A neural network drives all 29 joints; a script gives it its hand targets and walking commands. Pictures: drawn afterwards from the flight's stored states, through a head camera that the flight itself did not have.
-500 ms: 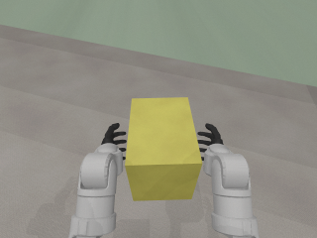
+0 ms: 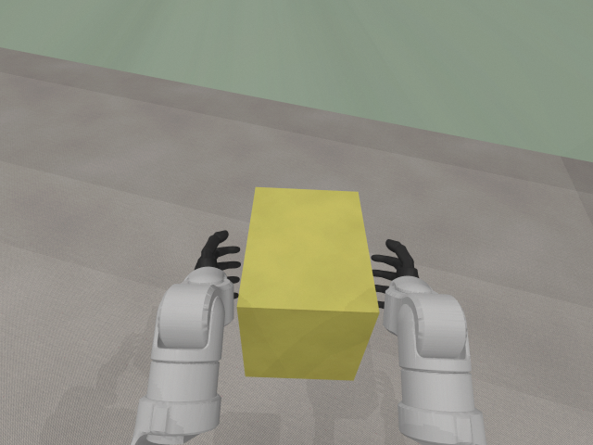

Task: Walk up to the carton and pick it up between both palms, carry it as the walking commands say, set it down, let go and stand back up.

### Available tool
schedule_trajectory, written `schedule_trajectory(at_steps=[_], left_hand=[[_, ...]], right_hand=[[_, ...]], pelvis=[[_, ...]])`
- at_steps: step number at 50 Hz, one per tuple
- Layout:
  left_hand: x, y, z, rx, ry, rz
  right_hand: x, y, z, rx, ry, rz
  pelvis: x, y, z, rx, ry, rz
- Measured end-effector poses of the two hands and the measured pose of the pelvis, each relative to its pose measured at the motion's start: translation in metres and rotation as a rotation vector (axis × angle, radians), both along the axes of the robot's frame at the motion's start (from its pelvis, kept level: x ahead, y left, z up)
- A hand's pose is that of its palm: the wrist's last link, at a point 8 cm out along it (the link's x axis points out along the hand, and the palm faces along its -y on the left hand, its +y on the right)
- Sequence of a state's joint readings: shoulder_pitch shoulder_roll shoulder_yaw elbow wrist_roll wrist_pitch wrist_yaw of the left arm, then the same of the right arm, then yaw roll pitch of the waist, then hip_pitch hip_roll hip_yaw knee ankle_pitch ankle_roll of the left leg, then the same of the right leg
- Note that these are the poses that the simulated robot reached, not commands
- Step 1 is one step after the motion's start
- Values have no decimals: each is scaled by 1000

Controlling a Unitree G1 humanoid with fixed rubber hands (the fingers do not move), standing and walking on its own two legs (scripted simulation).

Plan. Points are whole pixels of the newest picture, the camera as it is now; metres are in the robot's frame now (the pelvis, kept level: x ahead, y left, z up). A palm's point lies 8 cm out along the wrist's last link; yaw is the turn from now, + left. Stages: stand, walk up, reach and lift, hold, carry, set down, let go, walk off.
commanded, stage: carry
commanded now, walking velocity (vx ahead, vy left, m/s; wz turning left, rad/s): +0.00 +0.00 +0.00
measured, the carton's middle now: (303, 281) +0.37 +0.00 +0.00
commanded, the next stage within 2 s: hold in 1.18 s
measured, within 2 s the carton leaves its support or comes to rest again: neither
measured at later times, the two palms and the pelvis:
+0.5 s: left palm (216, 298) +0.27 +0.11 +0.10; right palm (422, 310) +0.27 -0.14 +0.11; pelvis -0.02 -0.02 +0.00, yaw +0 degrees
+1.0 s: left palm (225, 306) +0.26 +0.10 +0.10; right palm (432, 315) +0.26 -0.15 +0.10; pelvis -0.03 -0.03 +0.00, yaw +0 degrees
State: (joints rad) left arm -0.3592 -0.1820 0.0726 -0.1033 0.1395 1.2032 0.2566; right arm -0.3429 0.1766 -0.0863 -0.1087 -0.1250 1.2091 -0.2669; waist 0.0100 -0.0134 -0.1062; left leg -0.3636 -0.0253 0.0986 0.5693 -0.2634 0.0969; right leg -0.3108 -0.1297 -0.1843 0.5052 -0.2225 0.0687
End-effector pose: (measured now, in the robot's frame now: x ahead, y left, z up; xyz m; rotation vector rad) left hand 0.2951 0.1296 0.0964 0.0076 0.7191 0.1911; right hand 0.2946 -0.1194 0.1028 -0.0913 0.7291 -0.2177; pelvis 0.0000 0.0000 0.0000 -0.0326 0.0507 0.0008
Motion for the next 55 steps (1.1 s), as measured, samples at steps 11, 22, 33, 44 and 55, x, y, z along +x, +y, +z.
schedule_trajectory(at_steps=[11,22,33,44,55], left_hand=[[-15,-6,4,9,-9,-3],[-24,-13,7,14,-16,-4],[-29,-20,7,13,-16,-4],[-33,-25,5,11,-17,-5],[-35,-28,2,10,-15,-7]], right_hand=[[-16,-6,2,-2,0,8],[-25,-14,4,1,1,12],[-28,-21,3,5,4,18],[-30,-26,1,9,5,25],[-31,-30,-1,11,6,31]], pelvis=[[-12,-6,1,3,-4,0],[-19,-14,2,6,-2,0],[-23,-22,3,8,1,1],[-25,-28,3,11,4,2],[-25,-32,3,13,7,4]])
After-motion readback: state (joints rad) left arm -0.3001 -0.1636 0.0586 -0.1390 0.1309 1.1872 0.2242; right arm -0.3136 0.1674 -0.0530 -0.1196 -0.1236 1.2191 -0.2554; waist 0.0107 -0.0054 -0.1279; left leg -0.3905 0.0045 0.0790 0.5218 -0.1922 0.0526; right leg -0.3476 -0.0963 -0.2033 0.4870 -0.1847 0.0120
